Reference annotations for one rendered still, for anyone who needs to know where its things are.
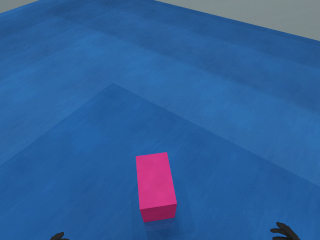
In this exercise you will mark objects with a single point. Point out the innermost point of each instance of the carton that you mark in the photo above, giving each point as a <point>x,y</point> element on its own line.
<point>157,199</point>

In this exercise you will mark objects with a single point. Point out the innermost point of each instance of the right robot hand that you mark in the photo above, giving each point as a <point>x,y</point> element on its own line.
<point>285,230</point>

